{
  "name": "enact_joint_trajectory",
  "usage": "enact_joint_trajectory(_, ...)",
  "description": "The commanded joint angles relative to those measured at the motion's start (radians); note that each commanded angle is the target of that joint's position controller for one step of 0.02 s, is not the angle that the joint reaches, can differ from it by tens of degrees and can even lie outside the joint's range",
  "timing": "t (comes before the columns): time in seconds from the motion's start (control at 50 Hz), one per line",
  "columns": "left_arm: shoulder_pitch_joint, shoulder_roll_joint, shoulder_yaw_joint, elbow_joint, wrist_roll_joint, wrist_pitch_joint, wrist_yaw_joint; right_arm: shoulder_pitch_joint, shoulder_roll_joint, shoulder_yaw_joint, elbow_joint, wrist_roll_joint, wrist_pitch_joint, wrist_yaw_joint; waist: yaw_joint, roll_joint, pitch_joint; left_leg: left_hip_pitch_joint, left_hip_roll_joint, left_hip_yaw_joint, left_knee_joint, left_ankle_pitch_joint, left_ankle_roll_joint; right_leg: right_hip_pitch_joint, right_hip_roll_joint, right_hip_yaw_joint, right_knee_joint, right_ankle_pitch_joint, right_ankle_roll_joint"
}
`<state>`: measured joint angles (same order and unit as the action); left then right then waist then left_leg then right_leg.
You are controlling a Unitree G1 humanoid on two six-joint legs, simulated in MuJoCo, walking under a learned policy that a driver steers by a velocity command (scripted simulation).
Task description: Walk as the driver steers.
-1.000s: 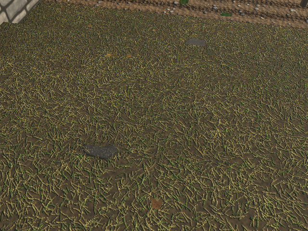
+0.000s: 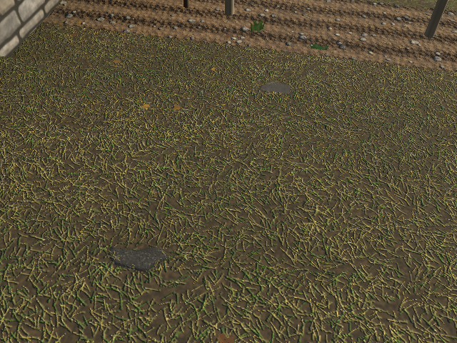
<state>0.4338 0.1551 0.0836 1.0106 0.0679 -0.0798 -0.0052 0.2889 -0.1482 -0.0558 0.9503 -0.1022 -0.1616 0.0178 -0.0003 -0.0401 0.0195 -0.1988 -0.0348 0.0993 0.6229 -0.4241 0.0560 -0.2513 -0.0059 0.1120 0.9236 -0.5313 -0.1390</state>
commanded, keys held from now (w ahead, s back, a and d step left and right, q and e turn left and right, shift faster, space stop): w+e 0.82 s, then e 0.18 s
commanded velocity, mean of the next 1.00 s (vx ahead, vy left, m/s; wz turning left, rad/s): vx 0.44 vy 0.00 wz -0.52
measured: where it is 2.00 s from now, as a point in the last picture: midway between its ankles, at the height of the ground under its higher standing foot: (282, 311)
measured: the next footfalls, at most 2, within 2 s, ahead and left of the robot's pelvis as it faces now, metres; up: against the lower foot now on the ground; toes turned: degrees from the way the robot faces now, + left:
right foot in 0.44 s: +0.38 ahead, -0.15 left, -0.17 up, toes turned -18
left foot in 0.78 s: +0.73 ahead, -0.02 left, -0.17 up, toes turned -25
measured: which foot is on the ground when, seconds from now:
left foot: down 0.00-0.46, up 0.48-0.76, down 0.78-1.00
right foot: up 0.00-0.42, down 0.44-0.78, up 0.80-1.00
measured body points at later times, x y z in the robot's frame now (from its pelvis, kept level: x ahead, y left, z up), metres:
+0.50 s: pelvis +0.31 -0.05 -0.15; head +0.32 -0.06 +0.30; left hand +0.52 +0.14 -0.26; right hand +0.10 -0.20 -0.28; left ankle +0.04 +0.12 -0.62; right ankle +0.35 -0.13 -0.89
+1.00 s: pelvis +0.62 -0.08 -0.14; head +0.64 -0.10 +0.30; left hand +0.90 +0.03 -0.25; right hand +0.50 -0.31 -0.28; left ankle +0.69 +0.00 -0.89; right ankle +0.58 -0.22 -0.80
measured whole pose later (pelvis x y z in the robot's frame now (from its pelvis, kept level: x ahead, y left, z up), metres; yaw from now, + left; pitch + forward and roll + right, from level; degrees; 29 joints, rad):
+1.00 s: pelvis +0.62 -0.08 -0.14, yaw -33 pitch +1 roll +1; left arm 0.13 0.27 0.03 0.78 0.07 -0.10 -0.04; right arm 0.34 -0.23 0.02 0.91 -0.05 -0.13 -0.05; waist -0.06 -0.03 0.04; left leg -0.23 0.02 0.14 0.40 -0.18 0.03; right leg -0.65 -0.07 0.00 1.17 -0.37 0.04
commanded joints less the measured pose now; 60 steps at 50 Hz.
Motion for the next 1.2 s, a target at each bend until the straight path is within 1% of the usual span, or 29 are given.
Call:
enact_joint_trajectory(0.02,-0.231,0.056,0.004,-0.161,-0.019,-0.060,0.003,0.355,-0.123,-0.012,0.088,0.005,0.009,0.019,-0.132,0.050,0.213,0.377,0.485,-0.659,-0.420,-0.037,0.333,-0.843,0.011,0.191,0.385,0.122,-0.017)
enact_joint_trajectory(0.06,-0.107,0.006,-0.014,-0.126,0.005,-0.041,0.001,0.160,-0.003,0.019,0.029,0.002,0.022,-0.005,-0.032,0.023,0.144,0.206,0.328,-0.335,-0.336,0.060,0.193,-0.663,-0.077,0.130,0.299,0.361,-0.015)
enact_joint_trajectory(0.12,-0.139,-0.018,-0.045,-0.144,0.037,-0.022,-0.066,0.054,0.109,0.073,-0.030,0.002,0.011,-0.070,-0.002,0.058,0.100,-0.021,0.200,-0.092,-0.299,0.319,0.118,-0.463,-0.122,0.044,0.037,0.744,0.020)
enact_joint_trajectory(0.2,-0.281,0.030,-0.049,-0.200,0.011,-0.002,-0.067,0.356,0.011,0.090,0.104,-0.013,0.004,-0.055,-0.069,0.077,0.107,-0.150,0.199,-0.029,-0.209,0.240,0.132,-0.298,-0.101,-0.071,-0.216,1.091,0.055)
enact_joint_trajectory(0.28,-0.426,0.097,-0.053,-0.224,0.024,0.009,-0.059,0.393,-0.038,0.104,0.140,0.034,0.007,-0.025,-0.073,0.038,0.173,0.030,0.256,-0.079,-0.115,0.330,0.119,-0.384,-0.106,-0.085,-0.351,0.895,0.042)
enact_joint_trajectory(0.38,-0.518,0.118,-0.073,-0.205,0.027,0.005,-0.067,0.419,-0.121,0.073,0.181,0.040,0.054,-0.048,-0.113,-0.008,0.177,0.301,0.223,-0.047,0.023,0.670,0.094,-0.388,-0.083,-0.153,-0.564,0.624,0.060)
enact_joint_trajectory(0.42,-0.320,0.156,-0.061,-0.123,0.025,-0.011,-0.050,0.421,-0.135,0.069,0.197,0.001,0.071,-0.030,-0.060,0.014,0.139,0.200,0.226,-0.056,0.218,0.765,0.078,-0.117,-0.087,-0.139,-0.563,0.708,0.055)
enact_joint_trajectory(0.44,-0.062,0.229,-0.026,-0.051,0.003,-0.032,-0.036,0.366,-0.151,0.070,0.180,-0.026,0.075,0.003,0.051,-0.028,0.068,0.032,0.184,0.000,0.415,0.793,0.038,0.220,-0.033,-0.204,-0.557,0.901,0.018)
enact_joint_trajectory(0.46,0.243,0.303,0.009,0.016,0.021,-0.029,-0.034,0.370,-0.116,0.081,0.154,-0.036,0.066,0.040,0.149,-0.103,-0.095,-0.400,0.126,0.051,0.758,0.548,-0.069,0.785,-0.083,-0.128,-0.302,1.187,-0.127)
enact_joint_trajectory(0.48,0.435,0.374,0.025,0.107,-0.005,-0.005,-0.041,0.358,-0.062,0.113,0.101,-0.007,0.068,0.085,0.205,-0.243,-0.422,-0.651,0.004,-0.016,1.257,-0.294,-0.165,1.256,-0.301,0.192,-0.135,1.531,-0.362)
enact_joint_trajectory(0.5,0.535,0.305,0.023,0.136,-0.007,0.006,-0.028,0.079,-0.101,0.104,-0.030,0.042,0.039,0.094,0.351,-0.057,-0.375,-0.999,-0.014,-0.131,1.350,-0.361,-0.197,1.342,-0.363,0.403,-0.237,1.152,-0.364)
enact_joint_trajectory(0.52,0.394,0.282,0.016,0.098,-0.007,0.005,-0.010,-0.113,-0.130,0.096,-0.105,0.066,0.003,0.081,0.329,0.067,-0.147,-1.049,0.062,-0.188,1.153,-0.269,-0.159,1.024,-0.338,0.353,-0.363,0.895,-0.283)
enact_joint_trajectory(0.54,0.119,0.181,-0.032,0.021,-0.020,-0.004,-0.010,-0.117,-0.163,0.080,-0.130,0.039,-0.004,0.044,0.170,0.173,-0.055,-0.897,0.141,-0.265,0.763,-0.014,-0.103,0.685,-0.303,0.302,-0.478,0.729,-0.212)
enact_joint_trajectory(0.56,-0.015,0.135,-0.056,-0.020,0.006,-0.007,-0.031,-0.065,-0.186,0.064,-0.109,0.010,-0.001,0.016,0.059,0.096,0.019,-0.705,0.166,-0.229,0.646,0.064,-0.050,0.365,-0.269,0.264,-0.551,0.742,-0.231)
enact_joint_trajectory(0.6,-0.172,0.158,-0.069,-0.081,-0.002,-0.024,-0.061,0.013,-0.127,0.072,-0.084,0.010,0.046,-0.007,-0.072,-0.030,0.104,-0.335,0.179,-0.160,0.395,0.003,-0.034,-0.192,-0.243,0.222,-0.714,0.765,-0.265)
enact_joint_trajectory(0.68,-0.160,0.254,-0.022,-0.078,-0.005,-0.056,-0.110,-0.057,-0.093,0.117,-0.125,0.068,0.076,-0.005,-0.054,0.046,0.061,-0.028,0.100,-0.092,0.002,0.461,-0.039,-0.353,-0.115,0.168,-0.695,0.463,-0.155)
enact_joint_trajectory(0.72,-0.128,0.246,-0.021,-0.111,0.019,-0.046,-0.106,-0.076,-0.162,0.090,-0.136,0.041,0.060,-0.011,-0.051,0.008,0.028,0.093,0.035,-0.052,0.085,0.512,-0.026,-0.402,-0.033,0.124,-0.566,0.458,-0.095)
enact_joint_trajectory(0.78,-0.238,0.175,-0.043,-0.217,0.024,-0.080,-0.116,0.317,-0.348,0.017,-0.064,0.031,0.026,-0.022,-0.270,0.144,-0.110,0.557,0.161,-0.168,0.110,0.549,0.114,-0.570,0.112,0.057,-0.090,0.495,0.036)
enact_joint_trajectory(0.8,-0.002,0.030,-0.071,-0.206,0.001,-0.085,-0.106,0.414,-0.396,0.030,-0.062,0.050,0.026,-0.009,-0.167,0.409,-0.401,0.710,0.492,-0.644,-0.113,0.831,0.408,-0.510,0.206,-0.016,0.321,-0.126,0.093)
enact_joint_trajectory(0.82,-0.019,0.080,-0.059,-0.188,-0.011,-0.069,-0.092,0.423,-0.343,0.038,-0.048,0.035,0.019,0.012,-0.183,0.369,-0.237,0.591,0.510,-0.890,-0.245,0.485,0.411,-0.730,0.153,0.045,0.574,-0.131,0.086)
enact_joint_trajectory(0.84,-0.072,0.123,-0.050,-0.184,-0.009,-0.060,-0.056,0.216,-0.291,0.044,-0.087,0.049,0.012,0.013,-0.114,0.218,-0.071,0.333,0.485,-0.752,-0.291,0.264,0.329,-0.728,0.067,0.046,0.574,0.017,0.074)
enact_joint_trajectory(0.86,-0.082,0.140,-0.048,-0.175,0.002,-0.045,-0.022,0.054,-0.222,0.060,-0.119,0.065,0.024,0.005,-0.065,0.121,-0.076,0.181,0.449,-0.622,-0.309,0.213,0.298,-0.623,0.003,0.000,0.557,0.082,0.079)
enact_joint_trajectory(0.92,-0.150,0.071,-0.073,-0.231,0.033,-0.020,-0.004,-0.070,-0.117,0.087,-0.145,0.066,0.017,-0.047,0.031,0.095,-0.102,0.022,0.380,-0.358,-0.371,0.685,0.230,-0.394,-0.107,-0.024,0.404,0.077,0.149)
enact_joint_trajectory(0.98,-0.199,0.092,-0.072,-0.263,-0.013,-0.024,-0.052,-0.071,-0.213,0.043,-0.142,0.045,-0.002,-0.092,0.008,0.070,-0.097,0.023,0.290,-0.103,-0.383,0.858,0.195,-0.341,-0.112,-0.104,0.212,0.206,0.204)
enact_joint_trajectory(1.04,-0.258,0.100,-0.070,-0.307,-0.009,-0.010,-0.095,0.019,-0.275,0.010,-0.111,0.038,0.005,-0.088,-0.010,0.089,-0.062,0.025,0.285,-0.011,-0.377,0.959,0.191,-0.272,-0.104,-0.146,0.001,0.349,0.182)
enact_joint_trajectory(1.12,-0.240,0.183,-0.036,-0.332,-0.009,0.013,-0.083,-0.087,-0.314,-0.026,-0.177,0.037,0.003,-0.057,0.009,0.131,-0.042,0.082,0.360,-0.001,-0.339,0.873,0.181,-0.245,-0.087,-0.124,-0.067,0.352,0.129)
enact_joint_trajectory(1.14,-0.206,0.189,-0.033,-0.331,-0.004,0.011,-0.075,-0.126,-0.303,-0.025,-0.203,0.007,0.004,-0.059,0.021,0.138,-0.061,0.093,0.389,-0.005,-0.289,0.880,0.162,-0.215,-0.096,-0.083,0.006,0.412,0.115)
enact_joint_trajectory(1.16,-0.254,0.209,-0.020,-0.349,-0.005,0.008,-0.068,-0.122,-0.327,-0.041,-0.207,0.048,0.007,-0.062,-0.004,0.127,-0.036,0.148,0.372,0.020,-0.287,0.832,0.154,-0.255,-0.073,-0.131,-0.129,0.260,0.114)
enact_joint_trajectory(1.2,-0.288,0.207,-0.014,-0.357,-0.015,-0.007,-0.063,-0.094,-0.379,-0.059,-0.202,0.063,0.027,-0.064,-0.035,0.123,-0.029,0.177,0.350,0.035,-0.193,0.829,0.118,-0.157,-0.014,-0.200,-0.292,0.274,0.094)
